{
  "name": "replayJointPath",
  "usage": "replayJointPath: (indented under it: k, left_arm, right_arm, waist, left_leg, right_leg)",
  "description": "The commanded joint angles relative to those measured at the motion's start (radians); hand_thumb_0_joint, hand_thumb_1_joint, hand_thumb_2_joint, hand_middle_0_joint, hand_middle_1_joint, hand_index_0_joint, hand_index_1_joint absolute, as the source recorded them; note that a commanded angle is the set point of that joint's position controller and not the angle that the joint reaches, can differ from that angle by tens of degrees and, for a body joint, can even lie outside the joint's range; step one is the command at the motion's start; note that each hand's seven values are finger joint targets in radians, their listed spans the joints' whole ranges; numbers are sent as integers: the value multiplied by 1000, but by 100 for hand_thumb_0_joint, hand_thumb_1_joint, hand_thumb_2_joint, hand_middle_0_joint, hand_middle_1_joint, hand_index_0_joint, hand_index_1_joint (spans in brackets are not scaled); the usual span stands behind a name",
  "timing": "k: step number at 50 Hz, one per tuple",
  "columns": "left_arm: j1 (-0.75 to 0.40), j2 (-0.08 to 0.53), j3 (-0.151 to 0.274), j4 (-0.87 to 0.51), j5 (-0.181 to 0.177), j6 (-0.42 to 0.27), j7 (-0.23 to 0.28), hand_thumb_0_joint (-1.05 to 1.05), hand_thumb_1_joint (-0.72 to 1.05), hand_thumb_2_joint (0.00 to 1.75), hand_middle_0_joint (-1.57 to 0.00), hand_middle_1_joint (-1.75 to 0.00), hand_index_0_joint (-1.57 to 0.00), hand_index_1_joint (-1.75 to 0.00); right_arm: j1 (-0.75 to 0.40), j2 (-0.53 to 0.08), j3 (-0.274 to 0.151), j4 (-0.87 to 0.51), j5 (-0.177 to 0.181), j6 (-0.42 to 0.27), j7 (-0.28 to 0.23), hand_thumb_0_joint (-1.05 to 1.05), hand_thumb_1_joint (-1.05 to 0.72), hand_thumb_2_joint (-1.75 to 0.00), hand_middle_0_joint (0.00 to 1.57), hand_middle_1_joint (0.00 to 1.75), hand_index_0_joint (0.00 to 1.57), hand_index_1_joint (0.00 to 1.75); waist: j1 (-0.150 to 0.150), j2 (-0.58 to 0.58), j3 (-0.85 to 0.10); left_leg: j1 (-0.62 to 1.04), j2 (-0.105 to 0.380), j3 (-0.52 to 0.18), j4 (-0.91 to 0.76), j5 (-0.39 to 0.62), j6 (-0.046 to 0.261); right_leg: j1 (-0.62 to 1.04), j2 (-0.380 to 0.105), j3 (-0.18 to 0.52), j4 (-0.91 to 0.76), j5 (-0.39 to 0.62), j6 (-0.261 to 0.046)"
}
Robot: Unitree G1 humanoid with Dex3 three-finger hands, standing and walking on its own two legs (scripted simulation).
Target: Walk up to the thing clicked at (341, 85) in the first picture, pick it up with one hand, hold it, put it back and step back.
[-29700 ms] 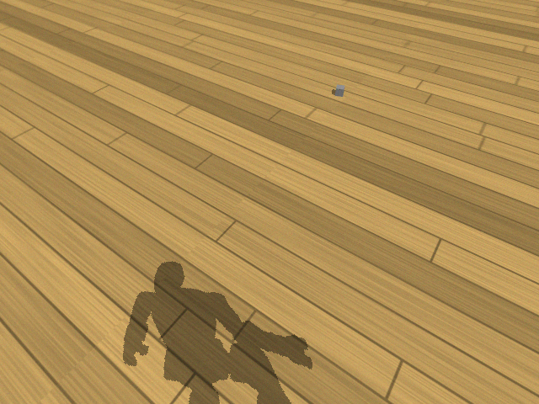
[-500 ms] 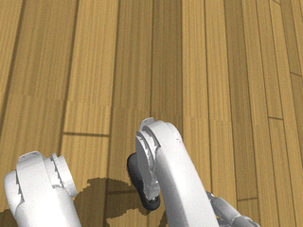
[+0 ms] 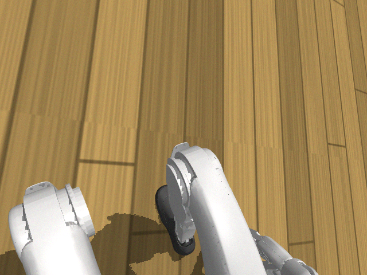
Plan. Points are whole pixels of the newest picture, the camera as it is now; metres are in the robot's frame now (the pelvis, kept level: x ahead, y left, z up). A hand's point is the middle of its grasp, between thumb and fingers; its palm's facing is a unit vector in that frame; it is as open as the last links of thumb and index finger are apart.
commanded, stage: withdraw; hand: left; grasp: from above
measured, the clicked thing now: out of the picture +0.44 +0.34 -0.27
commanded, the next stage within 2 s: home in 1.06 s
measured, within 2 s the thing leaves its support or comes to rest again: neither
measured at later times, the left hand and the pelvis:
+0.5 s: hand out of the picture +0.44 +0.37 -0.12, palm faces -0.30 -0.08 -0.95, open 12.5 cm; pelvis +0.00 +0.00 +0.03, yaw +3 degrees
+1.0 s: hand out of the picture +0.39 +0.34 -0.10, palm faces -0.51 -0.10 -0.85, open 12.1 cm; pelvis -0.02 -0.01 +0.06, yaw +7 degrees
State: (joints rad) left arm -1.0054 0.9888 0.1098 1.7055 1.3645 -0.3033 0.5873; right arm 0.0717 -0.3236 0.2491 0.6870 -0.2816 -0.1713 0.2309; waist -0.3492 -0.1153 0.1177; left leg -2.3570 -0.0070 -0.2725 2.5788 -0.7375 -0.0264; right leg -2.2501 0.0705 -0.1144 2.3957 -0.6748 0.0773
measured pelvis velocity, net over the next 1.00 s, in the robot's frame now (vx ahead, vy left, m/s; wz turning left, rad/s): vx -0.02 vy -0.01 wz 0.12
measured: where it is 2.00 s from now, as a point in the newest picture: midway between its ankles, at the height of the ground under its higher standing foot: (135, 256)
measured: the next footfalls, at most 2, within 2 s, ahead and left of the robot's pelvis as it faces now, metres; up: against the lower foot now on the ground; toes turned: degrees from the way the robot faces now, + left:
none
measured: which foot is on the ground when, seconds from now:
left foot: down 0.00-1.00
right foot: down 0.00-1.00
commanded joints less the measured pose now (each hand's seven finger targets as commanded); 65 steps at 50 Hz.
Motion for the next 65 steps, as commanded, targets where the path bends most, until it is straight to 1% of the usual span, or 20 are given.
replayJointPath:
  k: [1, 5, 7, 11, 15, 17, 21, 25, 29, 34, 37, 43, 48, 55, 58, 59, 60, 61, 62, 65]
  left_arm:
    - [-244, 222, 22, -110, -7, -6, 41, 0, -17, 72, -35, -74, -36, -73]
    - [-234, 224, 25, -97, 0, -8, 44, 0, -20, 73, -34, -75, -35, -73]
    - [-247, 260, 49, -144, -2, -8, 45, 0, -21, 74, -33, -75, -34, -74]
    - [-228, 218, 46, -275, -23, 15, 54, 0, -23, 75, -32, -75, -33, -74]
    - [-201, 188, 108, -427, -73, 92, 58, 0, -26, 78, -29, -76, -30, -76]
    - [-220, 140, 86, -457, -99, 142, 35, 0, -26, 78, -29, -76, -29, -75]
    - [-238, -12, -8, -461, -160, 229, -79, 0, -24, 77, -31, -75, -31, -75]
    - [-288, -59, -68, -570, -206, 251, -238, 0, -27, 79, -32, -76, -31, -76]
    - [-236, -92, -101, -575, -229, 230, -387, 0, -23, 76, -37, -70, -35, -72]
    - [-176, -62, -92, -563, -234, 174, -465, 0, -21, 76, -36, -71, -35, -72]
    - [-198, -33, -75, -552, -228, 131, -449, 0, -19, 75, -37, -69, -37, -70]
    - [-259, -7, -75, -454, -166, 54, -348, 0, -17, 72, -39, -67, -38, -67]
    - [-367, 10, -74, -368, -111, 7, -238, 0, -17, 72, -37, -68, -38, -68]
    - [-473, 133, 19, -342, -34, 17, -78, 0, -11, 82, -26, -71, -27, -73]
    - [-430, 113, 34, -362, -44, 67, -49, 0, -19, 74, -32, -75, -34, -74]
    - [-432, 138, 58, -411, -54, 83, -45, 0, -12, 82, -26, -69, -26, -72]
    - [-369, 123, 64, -410, -67, 107, -50, 0, -20, 74, -32, -75, -33, -73]
    - [-364, 117, 55, -435, -81, 125, -60, 0, -12, 82, -26, -68, -25, -71]
    - [-339, 114, 63, -446, -97, 145, -74, 0, -20, 75, -31, -74, -32, -73]
    - [-300, 87, 54, -511, -148, 193, -135, 0, 1, 90, -23, -58, -21, -60]
  right_arm:
    - [179, -333, -105, 1, 8, 7, -14, 0, -90, -90, 20, 30, 20, 30]
    - [179, -329, -101, -1, 7, 8, -13, 0, -90, -90, 20, 30, 20, 30]
    - [178, -328, -103, 0, 7, 2, -12, 0, -90, -90, 20, 30, 20, 30]
    - [175, -304, -129, -2, 19, -8, 3, 0, -90, -90, 20, 30, 20, 30]
    - [189, -285, -187, 0, 57, 9, 20, 0, -90, -90, 20, 30, 20, 30]
    - [201, -275, -212, 5, 79, 23, 29, 0, -89, -90, 20, 30, 20, 30]
    - [250, -259, -261, 37, 133, 59, 24, 0, -90, -90, 20, 30, 20, 30]
    - [281, -240, -293, 28, 167, 105, 1, 0, -90, -90, 20, 30, 20, 30]
    - [291, -225, -300, -2, 195, 147, -38, 0, -91, -91, 20, 30, 20, 30]
    - [270, -200, -278, -49, 203, 185, -92, 0, -90, -90, 20, 30, 20, 30]
    - [257, -194, -260, -63, 200, 191, -114, 0, -90, -90, 20, 30, 20, 30]
    - [253, -193, -228, -36, 179, 180, -131, 0, -90, -90, 20, 30, 20, 30]
    - [259, -213, -209, -17, 147, 158, -130, 0, -89, -89, 20, 30, 20, 30]
    - [289, -241, -208, 11, 99, 119, -125, 0, -88, -89, 20, 30, 20, 30]
    - [300, -237, -219, 5, 96, 100, -112, 0, -89, -89, 20, 30, 20, 30]
    - [294, -245, -224, 7, 100, 99, -110, 0, -88, -89, 20, 30, 20, 30]
    - [293, -242, -237, -4, 108, 97, -104, 0, -89, -89, 20, 30, 20, 30]
    - [293, -233, -237, -4, 114, 96, -97, 0, -88, -89, 20, 30, 20, 30]
    - [309, -238, -250, 0, 121, 97, -93, 0, -89, -89, 20, 30, 20, 30]
    - [324, -219, -270, 2, 146, 108, -82, 0, -89, -90, 20, 30, 20, 30]
  waist:
    - [-43, 504, -618]
    - [-47, 490, -614]
    - [-28, 526, -637]
    - [18, 620, -759]
    - [102, 687, -891]
    - [98, 668, -882]
    - [88, 569, -863]
    - [82, 482, -890]
    - [88, 340, -805]
    - [111, 227, -743]
    - [122, 249, -729]
    - [106, 291, -738]
    - [63, 374, -744]
    - [49, 519, -836]
    - [59, 580, -886]
    - [80, 610, -943]
    - [98, 631, -981]
    - [98, 637, -999]
    - [106, 605, -1011]
    - [133, 580, -1048]
  left_leg:
    - [494, 26, 126, -286, 226, 26]
    - [487, 27, 128, -279, 234, 28]
    - [514, 27, 127, -288, 242, 23]
    - [596, 29, 141, -305, 284, 12]
    - [646, 23, 168, -340, 354, 7]
    - [617, 19, 182, -362, 333, 14]
    - [608, 17, 184, -416, 283, 28]
    - [601, 6, 195, -478, 211, 43]
    - [548, -4, 198, -507, 192, 54]
    - [483, -18, 230, -525, 198, 63]
    - [497, -19, 236, -538, 167, 62]
    - [498, -15, 233, -523, 138, 60]
    - [539, -14, 214, -488, 114, 47]
    - [616, -9, 214, -451, 160, 33]
    - [666, -5, 216, -449, 188, 28]
    - [689, -7, 216, -459, 223, 24]
    - [723, -8, 220, -460, 254, 21]
    - [719, -6, 225, -459, 267, 24]
    - [718, -6, 227, -461, 282, 29]
    - [702, -7, 236, -483, 298, 38]
  right_leg:
    - [313, 20, -152, -183, 251, -96]
    - [321, 21, -149, -178, 260, -93]
    - [321, 20, -149, -174, 261, -96]
    - [328, 17, -139, -165, 294, -102]
    - [307, 11, -117, -175, 339, -110]
    - [288, 6, -103, -198, 327, -112]
    - [269, 0, -80, -257, 285, -113]
    - [357, -6, -45, -346, 224, -116]
    - [394, -20, -23, -407, 192, -116]
    - [478, -33, 2, -462, 166, -115]
    - [448, -39, 8, -473, 128, -116]
    - [402, -31, 2, -436, 109, -113]
    - [305, -30, -24, -378, 85, -117]
    - [266, -35, -52, -306, 143, -116]
    - [252, -35, -57, -286, 178, -120]
    - [260, -41, -58, -271, 208, -121]
    - [268, -44, -56, -263, 231, -123]
    - [282, -40, -53, -267, 244, -125]
    - [300, -42, -51, -282, 259, -120]
    - [351, -34, -36, -313, 272, -122]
